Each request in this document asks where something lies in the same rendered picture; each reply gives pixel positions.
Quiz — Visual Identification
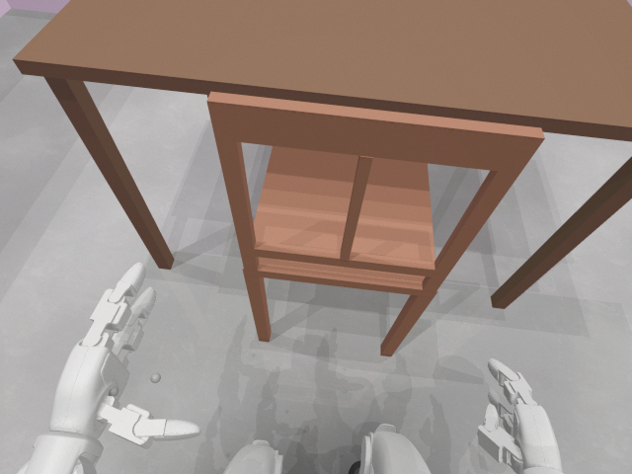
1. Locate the robot right thigh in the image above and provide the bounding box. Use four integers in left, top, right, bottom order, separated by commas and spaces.
360, 431, 432, 474

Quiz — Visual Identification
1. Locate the robot thigh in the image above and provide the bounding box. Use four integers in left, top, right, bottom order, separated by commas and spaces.
360, 431, 432, 474
223, 444, 282, 474

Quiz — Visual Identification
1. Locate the table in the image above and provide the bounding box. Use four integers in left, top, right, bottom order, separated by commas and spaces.
13, 0, 632, 309

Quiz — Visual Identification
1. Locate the right robot hand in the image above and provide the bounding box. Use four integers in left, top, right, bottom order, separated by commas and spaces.
478, 358, 563, 474

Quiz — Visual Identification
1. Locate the robot left forearm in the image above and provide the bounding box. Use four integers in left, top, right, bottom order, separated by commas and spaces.
17, 432, 104, 474

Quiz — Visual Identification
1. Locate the left robot hand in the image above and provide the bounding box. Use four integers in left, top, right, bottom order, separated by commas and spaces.
48, 262, 201, 449

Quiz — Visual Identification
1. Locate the robot left thigh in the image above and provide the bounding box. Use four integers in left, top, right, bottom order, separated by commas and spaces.
223, 444, 282, 474

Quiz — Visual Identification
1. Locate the chair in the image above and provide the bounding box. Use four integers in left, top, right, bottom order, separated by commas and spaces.
207, 92, 545, 356

